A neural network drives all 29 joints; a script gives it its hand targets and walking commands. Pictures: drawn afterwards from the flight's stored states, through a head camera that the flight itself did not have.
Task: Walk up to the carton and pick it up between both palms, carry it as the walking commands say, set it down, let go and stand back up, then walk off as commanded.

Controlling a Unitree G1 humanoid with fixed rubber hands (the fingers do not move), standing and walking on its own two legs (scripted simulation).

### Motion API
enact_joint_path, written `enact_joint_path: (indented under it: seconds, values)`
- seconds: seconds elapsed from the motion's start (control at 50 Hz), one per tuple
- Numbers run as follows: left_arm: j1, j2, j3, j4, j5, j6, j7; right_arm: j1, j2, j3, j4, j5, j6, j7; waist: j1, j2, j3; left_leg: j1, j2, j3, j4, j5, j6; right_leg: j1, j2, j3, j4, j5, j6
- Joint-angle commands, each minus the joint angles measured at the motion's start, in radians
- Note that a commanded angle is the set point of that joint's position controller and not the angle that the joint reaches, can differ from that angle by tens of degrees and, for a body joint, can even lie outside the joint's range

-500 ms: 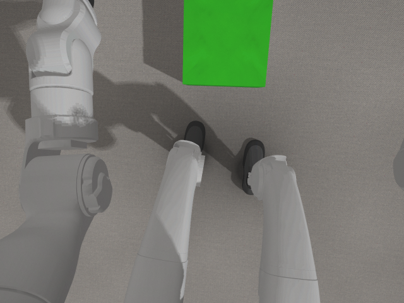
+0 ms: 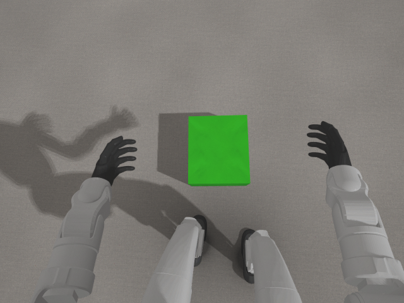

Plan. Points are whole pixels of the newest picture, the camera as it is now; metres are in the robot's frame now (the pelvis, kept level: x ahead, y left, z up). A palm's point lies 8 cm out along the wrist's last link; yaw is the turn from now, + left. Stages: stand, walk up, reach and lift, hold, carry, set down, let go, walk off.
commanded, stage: let go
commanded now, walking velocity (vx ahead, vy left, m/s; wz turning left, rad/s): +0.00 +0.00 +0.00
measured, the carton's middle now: (218, 152) +0.49 +0.04 -0.64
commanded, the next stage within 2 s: stand in 0.92 s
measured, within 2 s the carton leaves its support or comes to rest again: neither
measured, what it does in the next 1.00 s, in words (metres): rises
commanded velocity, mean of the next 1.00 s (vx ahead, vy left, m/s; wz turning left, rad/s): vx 0.00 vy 0.00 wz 0.00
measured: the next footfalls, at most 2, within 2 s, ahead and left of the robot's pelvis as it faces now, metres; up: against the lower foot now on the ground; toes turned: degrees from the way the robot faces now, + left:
none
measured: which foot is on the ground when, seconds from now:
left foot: down 0.00-1.00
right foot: down 0.00-1.00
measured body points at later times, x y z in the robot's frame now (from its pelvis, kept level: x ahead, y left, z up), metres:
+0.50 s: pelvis +0.06 -0.02 +0.06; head +0.11 -0.03 +0.51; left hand +0.23 +0.21 -0.02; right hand +0.26 -0.25 -0.02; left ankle +0.07 +0.10 -0.68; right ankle +0.04 -0.13 -0.68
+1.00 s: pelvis +0.08 -0.02 +0.06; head +0.07 -0.01 +0.50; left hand +0.24 +0.24 -0.03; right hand +0.24 -0.28 -0.02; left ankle +0.07 +0.10 -0.68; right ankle +0.04 -0.13 -0.68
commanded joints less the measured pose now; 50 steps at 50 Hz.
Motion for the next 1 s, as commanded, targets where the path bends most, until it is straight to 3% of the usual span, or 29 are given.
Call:
enact_joint_path:
  seconds: [0.0,0.02,0.04,0.06,0.08,0.1,0.12,0.14,0.18,0.2,0.22,0.26,0.28,0.32,0.34,0.36,0.38,0.4,0.48,0.52,0.54,0.58,0.66,0.76,0.78,0.8,0.86,0.88,0.98]
  values:
    - [0.047,0.033,0.016,0.054,0.040,-0.087,-0.015,-0.059,-0.085,-0.063,0.050,-0.059,-0.096,0.043,-0.052,-0.079,-0.706,0.562,0.011,-0.018,-0.178,0.253,-0.041,0.147,0.034,-0.073,-0.192,0.061,-0.005]
    - [0.129,0.007,-0.020,0.097,0.047,-0.102,-0.016,0.034,-0.041,-0.035,0.119,-0.048,-0.105,0.059,-0.022,-0.044,-0.614,0.591,0.020,-0.020,-0.227,0.131,-0.049,0.135,0.030,-0.078,-0.209,-0.046,-0.004]
    - [0.096,0.023,-0.023,0.100,0.049,-0.117,-0.011,0.083,-0.041,-0.055,0.180,-0.065,-0.116,0.063,-0.100,-0.098,-0.478,0.535,0.016,0.009,-0.248,0.017,-0.040,0.161,0.021,-0.076,-0.274,-0.104,-0.006]
    - [0.097,0.032,-0.010,0.063,0.063,-0.130,-0.010,0.116,-0.010,-0.054,0.179,-0.054,-0.129,0.065,-0.058,-0.014,-0.452,0.547,0.020,0.014,-0.287,0.016,-0.049,0.197,0.017,-0.080,-0.277,-0.085,-0.017]
    - [0.143,0.029,-0.006,0.030,0.062,-0.143,-0.011,0.176,0.001,-0.056,0.154,-0.064,-0.144,0.069,-0.083,-0.039,-0.513,0.579,0.024,0.015,-0.287,0.087,-0.056,0.255,0.022,-0.081,-0.297,-0.021,-0.014]
    - [0.272,0.027,-0.009,-0.030,0.084,-0.168,-0.004,0.348,0.007,-0.052,0.149,-0.069,-0.163,0.080,-0.061,0.034,-0.578,0.712,0.019,0.018,-0.324,0.159,-0.069,0.370,0.027,-0.077,-0.316,0.042,-0.019]
    - [0.149,0.037,-0.020,0.055,0.060,-0.163,-0.006,0.178,-0.007,-0.036,0.162,-0.059,-0.168,0.079,-0.080,-0.024,-0.381,0.613,0.024,0.008,-0.321,0.050,-0.051,0.288,0.020,-0.077,-0.325,-0.049,-0.016]
    - [0.305,0.015,-0.008,0.060,0.070,-0.178,-0.004,0.316,0.004,-0.032,0.130,-0.082,-0.187,0.076,-0.075,-0.059,-0.449,0.693,0.009,0.030,-0.341,0.157,-0.063,0.374,0.022,-0.073,-0.361,0.055,-0.018]
    - [0.320,0.016,0.001,0.073,0.098,-0.184,0.005,0.293,0.008,-0.024,0.111,-0.054,-0.202,0.088,-0.014,0.021,-0.396,0.738,0.016,0.015,-0.377,0.140,-0.060,0.384,0.017,-0.078,-0.381,0.021,-0.020]
    - [0.306,0.033,-0.011,0.069,0.075,-0.186,-0.001,0.261,-0.040,-0.023,0.066,-0.054,-0.208,0.094,-0.064,-0.028,-0.328,0.702,0.011,0.011,-0.380,0.160,-0.052,0.366,0.016,-0.060,-0.399,0.058,-0.024]
    - [0.356,0.021,-0.013,0.018,0.095,-0.196,0.004,0.346,-0.025,-0.019,0.070,-0.051,-0.217,0.100,-0.033,0.040,-0.388,0.773,0.023,-0.011,-0.400,0.232,-0.065,0.423,0.019,-0.062,-0.400,0.095,-0.029]
    - [0.339,-0.004,0.003,-0.018,0.107,-0.206,0.012,0.356,-0.050,-0.023,0.042,-0.057,-0.237,0.104,-0.045,0.107,-0.359,0.816,0.013,-0.010,-0.401,0.287,-0.084,0.452,0.009,-0.046,-0.425,0.116,-0.037]
    - [0.383,-0.016,0.006,-0.017,0.109,-0.214,0.011,0.366,-0.029,0.001,0.011,-0.035,-0.252,0.111,-0.008,0.089,-0.380,0.852,0.018,-0.021,-0.406,0.345,-0.083,0.494,0.011,-0.053,-0.435,0.145,-0.034]
    - [0.399,-0.003,-0.019,-0.058,0.084,-0.235,0.008,0.359,-0.070,0.039,-0.114,-0.011,-0.278,0.106,-0.054,0.026,-0.409,0.890,0.006,-0.005,-0.400,0.419,-0.068,0.587,0.006,-0.034,-0.447,0.284,-0.012]
    - [0.456,-0.021,-0.017,-0.036,0.096,-0.238,0.007,0.427,-0.051,0.035,-0.091,-0.011,-0.277,0.110,-0.039,0.052,-0.413,0.873,0.006,-0.012,-0.411,0.420,-0.069,0.632,0.006,-0.039,-0.451,0.286,-0.018]
    - [0.513,-0.009,-0.014,-0.062,0.098,-0.247,-0.002,0.477,-0.037,0.035,-0.137,-0.025,-0.284,0.109,-0.036,-0.048,-0.437,0.903,0.003,-0.008,-0.423,0.457,-0.055,0.645,0.017,-0.047,-0.460,0.327,-0.004]
    - [0.524,-0.007,-0.033,-0.008,0.081,-0.225,-0.007,0.523,-0.054,0.044,-0.090,-0.029,-0.265,0.106,-0.088,-0.094,-0.356,0.889,-0.008,0.009,-0.437,0.361,-0.054,0.642,0.003,-0.042,-0.484,0.306,0.001]
    - [0.482,0.003,-0.027,-0.041,0.078,-0.222,-0.006,0.557,-0.058,0.040,-0.061,-0.020,-0.247,0.112,-0.090,-0.023,-0.308,0.896,-0.007,0.016,-0.477,0.322,-0.052,0.671,0.012,-0.035,-0.496,0.281,0.000]
    - [0.548,0.041,-0.004,-0.013,0.088,-0.185,-0.011,0.630,-0.072,0.034,-0.080,-0.040,-0.208,0.112,-0.127,-0.123,-0.175,0.906,-0.030,0.034,-0.512,0.284,-0.039,0.714,0.002,-0.020,-0.556,0.313,0.011]
    - [0.523,0.051,-0.020,-0.086,0.092,-0.193,-0.015,0.605,-0.049,0.073,-0.105,-0.010,-0.209,0.115,-0.088,-0.087,-0.208,0.902,-0.034,0.028,-0.492,0.299,-0.029,0.750,-0.010,-0.021,-0.538,0.367,0.014]
    - [0.516,0.068,-0.012,-0.070,0.090,-0.182,-0.020,0.612,-0.055,0.070,-0.111,-0.020,-0.209,0.112,-0.099,-0.148,-0.165,0.931,-0.041,0.033,-0.474,0.300,-0.023,0.710,-0.034,-0.008,-0.568,0.395,0.016]
    - [0.514,0.075,-0.006,-0.068,0.102,-0.165,-0.014,0.614,-0.061,0.067,-0.107,-0.013,-0.179,0.113,-0.086,-0.077,-0.130,0.916,-0.043,0.042,-0.499,0.221,-0.021,0.752,-0.025,-0.006,-0.570,0.336,0.018]
    - [0.548,0.067,-0.013,-0.019,0.099,-0.129,-0.030,0.629,-0.068,0.061,-0.125,-0.017,-0.171,0.113,-0.101,-0.125,-0.059,0.951,-0.050,0.052,-0.466,0.189,-0.026,0.690,-0.065,0.015,-0.625,0.253,-0.010]
    - [0.500,0.049,-0.014,-0.069,0.090,-0.095,0.005,0.651,-0.090,0.062,-0.079,0.013,-0.193,0.093,-0.103,-0.083,-0.191,0.924,-0.045,0.024,-0.469,0.278,-0.028,0.810,-0.024,-0.022,-0.534,0.466,0.015]
    - [0.520,0.058,0.006,-0.077,0.115,-0.095,0.023,0.643,-0.086,0.083,-0.102,0.024,-0.205,0.099,-0.064,-0.061,-0.193,0.923,-0.059,0.023,-0.471,0.320,-0.021,0.790,-0.009,-0.041,-0.524,0.489,0.029]
    - [0.503,0.054,0.010,-0.112,0.120,-0.088,0.028,0.645,-0.071,0.093,-0.072,0.034,-0.208,0.104,-0.069,-0.008,-0.236,0.924,-0.053,0.013,-0.459,0.302,-0.032,0.821,-0.023,-0.038,-0.518,0.440,0.007]
    - [0.498,0.035,-0.020,-0.039,0.122,-0.056,0.037,0.681,-0.096,0.062,-0.001,0.023,-0.190,0.100,-0.081,-0.019,-0.127,0.861,-0.055,0.028,-0.461,0.236,-0.051,0.760,-0.003,-0.031,-0.526,0.396,0.003]
    - [0.503,0.208,0.018,0.057,0.122,-0.138,0.062,0.641,-0.168,0.032,0.090,-0.006,-0.221,0.084,-0.053,-0.153,-0.291,0.793,0.073,-0.023,-0.422,0.305,-0.045,0.790,-0.058,0.011,-0.460,0.334,-0.013]
    - [0.503,0.159,-0.004,0.131,0.140,-0.239,0.060,0.630,-0.210,0.024,0.159,-0.011,-0.259,0.068,-0.081,-0.024,-0.259,0.742,0.082,-0.050,-0.428,0.303,-0.038,0.746,-0.083,0.046,-0.482,0.307,-0.020]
